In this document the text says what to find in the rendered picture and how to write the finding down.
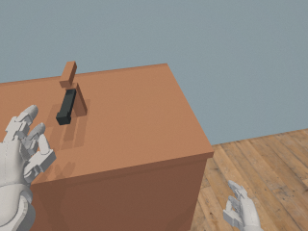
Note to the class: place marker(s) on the right robot hand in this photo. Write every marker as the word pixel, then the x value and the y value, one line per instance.
pixel 245 210

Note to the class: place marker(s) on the robot left forearm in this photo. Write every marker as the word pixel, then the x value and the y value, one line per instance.
pixel 16 210

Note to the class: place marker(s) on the left robot hand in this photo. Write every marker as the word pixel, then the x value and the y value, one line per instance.
pixel 17 149

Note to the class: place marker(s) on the counter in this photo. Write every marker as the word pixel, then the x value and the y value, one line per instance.
pixel 132 158

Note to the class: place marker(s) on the tap lever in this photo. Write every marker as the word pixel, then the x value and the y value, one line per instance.
pixel 64 115

